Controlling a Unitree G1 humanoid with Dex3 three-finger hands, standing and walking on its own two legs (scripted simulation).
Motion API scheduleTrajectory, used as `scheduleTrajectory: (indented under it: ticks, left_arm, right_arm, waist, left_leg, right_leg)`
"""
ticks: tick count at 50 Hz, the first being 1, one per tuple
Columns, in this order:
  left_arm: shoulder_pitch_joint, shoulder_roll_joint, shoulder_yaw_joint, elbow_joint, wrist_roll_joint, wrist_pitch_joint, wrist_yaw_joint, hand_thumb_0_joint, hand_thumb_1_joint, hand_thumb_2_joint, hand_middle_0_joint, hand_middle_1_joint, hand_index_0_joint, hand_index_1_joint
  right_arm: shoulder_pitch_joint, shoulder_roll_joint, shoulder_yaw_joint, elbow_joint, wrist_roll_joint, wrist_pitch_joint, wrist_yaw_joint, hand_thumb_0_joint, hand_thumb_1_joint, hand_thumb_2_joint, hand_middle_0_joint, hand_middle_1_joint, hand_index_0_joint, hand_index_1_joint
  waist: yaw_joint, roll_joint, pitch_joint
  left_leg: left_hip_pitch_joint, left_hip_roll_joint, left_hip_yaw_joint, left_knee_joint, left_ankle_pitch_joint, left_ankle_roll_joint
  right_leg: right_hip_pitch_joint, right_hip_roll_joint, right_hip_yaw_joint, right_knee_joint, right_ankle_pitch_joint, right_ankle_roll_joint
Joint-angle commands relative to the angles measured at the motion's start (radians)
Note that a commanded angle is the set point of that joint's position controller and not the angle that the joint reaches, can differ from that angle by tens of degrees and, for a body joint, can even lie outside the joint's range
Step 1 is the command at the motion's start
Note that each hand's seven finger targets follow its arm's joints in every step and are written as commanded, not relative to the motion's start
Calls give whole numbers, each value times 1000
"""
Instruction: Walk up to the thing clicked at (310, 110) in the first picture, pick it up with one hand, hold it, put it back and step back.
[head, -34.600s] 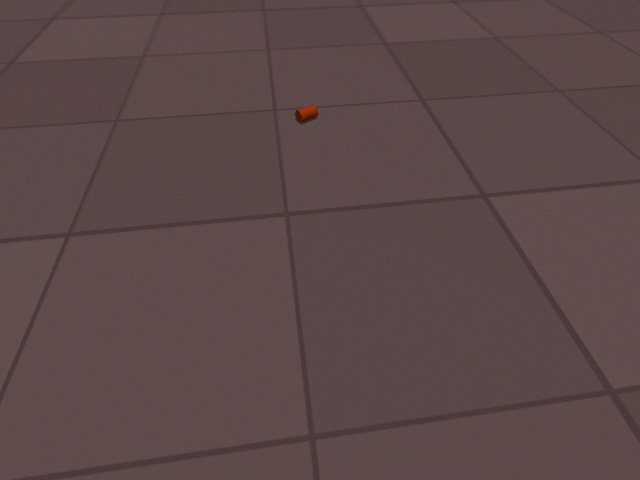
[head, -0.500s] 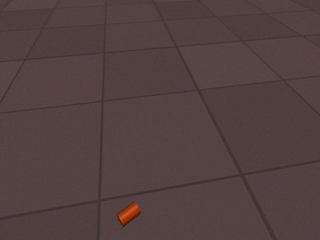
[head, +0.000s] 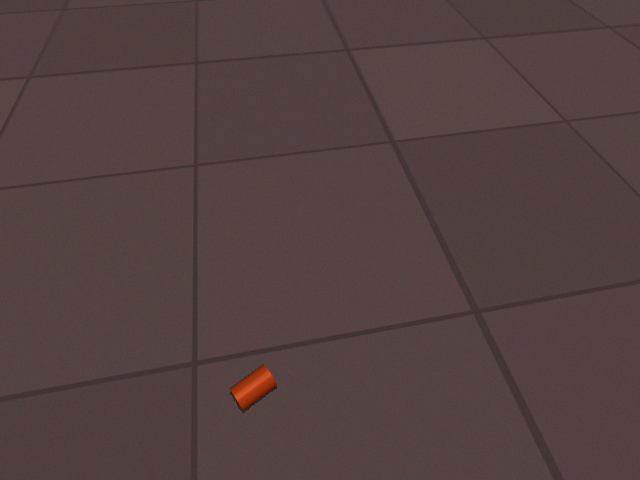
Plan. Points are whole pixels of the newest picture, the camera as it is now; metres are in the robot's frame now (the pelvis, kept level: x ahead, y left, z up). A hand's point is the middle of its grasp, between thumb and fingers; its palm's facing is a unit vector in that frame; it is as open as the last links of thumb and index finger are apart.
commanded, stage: step back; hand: left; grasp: from above
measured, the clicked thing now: (253, 386) +0.47 +0.21 -0.73
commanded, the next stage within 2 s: none
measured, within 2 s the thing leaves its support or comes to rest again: neither
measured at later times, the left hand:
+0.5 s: hand out of the picture +0.00 +0.28 -0.17, palm faces +0.05 -0.92 -0.39, open 7.4 cm
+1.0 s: hand out of the picture -0.12 +0.26 -0.14, palm faces -0.04 -0.90 -0.43, open 7.4 cm
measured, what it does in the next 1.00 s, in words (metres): walks backwards: left foot, then right foot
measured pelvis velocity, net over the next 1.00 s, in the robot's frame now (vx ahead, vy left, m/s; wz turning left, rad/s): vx -0.22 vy -0.01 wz -0.04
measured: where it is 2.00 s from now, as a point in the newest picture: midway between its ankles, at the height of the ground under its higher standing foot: outside the picture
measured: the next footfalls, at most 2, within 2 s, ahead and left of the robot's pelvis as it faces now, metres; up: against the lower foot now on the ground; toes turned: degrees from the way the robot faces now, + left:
left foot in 0.44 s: -0.09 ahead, +0.12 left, +0.00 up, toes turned +2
right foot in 0.82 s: -0.17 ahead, -0.11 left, +0.00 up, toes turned +1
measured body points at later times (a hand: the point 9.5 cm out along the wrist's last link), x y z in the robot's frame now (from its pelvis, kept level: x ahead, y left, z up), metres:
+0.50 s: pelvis -0.11 +0.01 -0.02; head -0.04 +0.03 +0.43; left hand +0.00 +0.33 -0.14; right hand -0.02 -0.30 -0.14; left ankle -0.13 +0.12 -0.74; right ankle -0.02 -0.13 -0.72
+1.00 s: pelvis -0.22 -0.01 -0.01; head -0.16 -0.03 +0.44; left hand -0.12 +0.30 -0.11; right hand -0.12 -0.32 -0.14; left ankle -0.24 +0.14 -0.65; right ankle -0.21 -0.11 -0.73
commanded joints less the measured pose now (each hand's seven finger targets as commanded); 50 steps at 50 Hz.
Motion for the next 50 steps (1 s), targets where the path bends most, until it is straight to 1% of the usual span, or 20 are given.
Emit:
scheduleTrajectory:
  ticks: [1,4,5,6,7,10,16,19,21,22,23,24,27,35,40,41,42,43,46,50]
  left_arm:
    - [75,179,43,-83,14,-5,9,0,900,900,-200,-300,-200,-300]
    - [151,192,60,-79,21,1,0,0,900,900,-200,-300,-200,-300]
    - [175,213,67,-81,25,-4,-1,0,900,900,-200,-300,-200,-300]
    - [151,296,84,-103,34,-12,0,0,900,900,-200,-300,-200,-300]
    - [65,380,101,-153,51,-23,4,0,900,900,-200,-300,-200,-300]
    - [-100,276,81,-215,48,-27,21,0,900,900,-200,-300,-200,-300]
    - [71,256,87,-219,51,-18,36,0,900,900,-200,-300,-200,-300]
    - [37,276,91,-251,33,-6,30,0,900,900,-200,-300,-200,-300]
    - [46,245,73,-265,22,8,24,0,900,900,-200,-300,-200,-300]
    - [72,186,59,-275,16,9,21,0,900,900,-200,-300,-200,-300]
    - [-16,206,72,-289,17,6,37,0,900,900,-200,-300,-200,-300]
    - [-58,210,78,-279,35,7,47,0,900,900,-200,-300,-200,-300]
    - [64,183,76,-235,4,6,41,0,900,900,-200,-300,-200,-300]
    - [75,173,75,-263,23,-14,25,0,900,900,-200,-300,-200,-300]
    - [199,167,74,-208,39,-35,23,0,900,900,-200,-300,-200,-300]
    - [186,229,92,-221,51,-45,24,0,900,900,-200,-300,-200,-300]
    - [160,328,113,-234,37,-40,19,0,900,900,-200,-300,-200,-300]
    - [128,365,118,-264,51,-46,22,0,900,900,-200,-300,-200,-300]
    - [20,249,92,-306,34,-39,31,0,900,900,-200,-300,-200,-300]
    - [91,206,84,-315,42,-25,35,0,900,900,-200,-300,-200,-300]
  right_arm:
    - [-26,-274,-77,-116,-7,-2,-12,0,-900,-900,200,300,200,300]
    - [-76,-269,-83,-173,-12,8,-10,0,-900,-900,200,300,200,300]
    - [-88,-245,-78,-189,-7,14,-9,0,-900,-900,200,300,200,300]
    - [-99,-193,-68,-207,-4,19,-13,0,-900,-900,200,300,200,300]
    - [-43,-175,-65,-202,-16,29,-22,0,-900,-900,200,300,200,300]
    - [125,-230,-86,-140,12,29,-16,0,-900,-900,200,300,200,300]
    - [79,-217,-60,-175,-19,13,-22,0,-900,-900,200,300,200,300]
    - [176,-209,-61,-150,-32,4,-22,0,-900,-900,200,300,200,300]
    - [211,-231,-79,-133,-52,-5,-18,0,-900,-900,200,300,200,300]
    - [181,-308,-98,-155,-67,-9,-16,0,-900,-900,200,300,200,300]
    - [133,-408,-113,-176,-52,-5,-7,0,-900,-900,200,300,200,300]
    - [127,-384,-113,-180,-55,-12,-11,0,-900,-900,200,300,200,300]
    - [17,-267,-75,-210,-48,-17,-35,0,-900,-900,200,300,200,300]
    - [121,-257,-82,-240,-36,-15,-41,0,-900,-900,200,300,200,300]
    - [49,-255,-76,-263,-11,5,-33,0,-900,-900,200,300,200,300]
    - [60,-216,-61,-268,-2,4,-29,0,-900,-900,200,300,200,300]
    - [2,-184,-55,-292,2,5,-31,0,-900,-900,200,300,200,300]
    - [-16,-205,-69,-281,-8,16,-45,0,-900,-900,200,300,200,300]
    - [92,-225,-68,-230,11,12,-46,0,-900,-900,200,300,200,300]
    - [99,-215,-55,-231,-4,0,-52,0,-900,-900,200,300,200,300]
  waist:
    - [9,171,-225]
    - [50,162,-215]
    - [68,72,-188]
    - [82,-169,-128]
    - [60,-250,-97]
    - [-50,-93,-117]
    - [64,-157,-201]
    - [9,-217,-232]
    - [-18,-105,-211]
    - [-1,127,-211]
    - [-51,297,-172]
    - [-67,233,-140]
    - [34,151,-120]
    - [-37,164,-176]
    - [26,135,-237]
    - [18,13,-241]
    - [48,-225,-183]
    - [68,-247,-145]
    - [-8,-90,-124]
    - [48,-113,-152]
  left_leg:
    - [-12,217,-206,-63,295,212]
    - [-152,189,-195,32,134,210]
    - [-180,98,-151,172,25,159]
    - [-253,-104,-63,425,-232,63]
    - [-215,-150,-152,656,-413,44]
    - [-183,-123,-190,790,-265,19]
    - [-205,-66,-99,390,-330,-4]
    - [-69,-43,-36,113,-240,27]
    - [100,-9,-67,-96,-3,50]
    - [171,202,-362,-141,123,116]
    - [59,337,-496,-168,285,265]
    - [-14,360,-505,-172,340,304]
    - [84,208,-234,-57,477,209]
    - [258,253,-229,28,530,274]
    - [101,176,-155,155,299,157]
    - [-83,108,-128,224,132,91]
    - [-207,-82,-47,405,-216,24]
    - [-197,-90,-141,632,-450,11]
    - [-209,-136,-203,760,-326,6]
    - [-241,-129,-151,616,-327,-27]
  right_leg:
    - [57,28,5,203,52,-63]
    - [85,19,43,203,-52,-96]
    - [49,-57,136,58,12,-126]
    - [-28,-254,406,-226,96,-213]
    - [-182,-394,577,-305,92,-304]
    - [-142,-248,307,-203,121,-244]
    - [165,-253,256,-67,361,-237]
    - [144,-242,230,-10,447,-194]
    - [-46,-166,156,78,284,-111]
    - [-212,-24,71,230,35,-49]
    - [-266,131,72,419,-388,-16]
    - [-240,140,185,577,-412,-20]
    - [-328,154,211,715,-242,-36]
    - [-251,89,104,395,-252,18]
    - [63,59,36,-156,123,-28]
    - [173,-50,229,-123,250,-66]
    - [89,-246,484,-157,380,-232]
    - [-29,-371,619,-166,484,-342]
    - [-19,-211,316,-80,554,-247]
    - [120,-172,249,-39,560,-231]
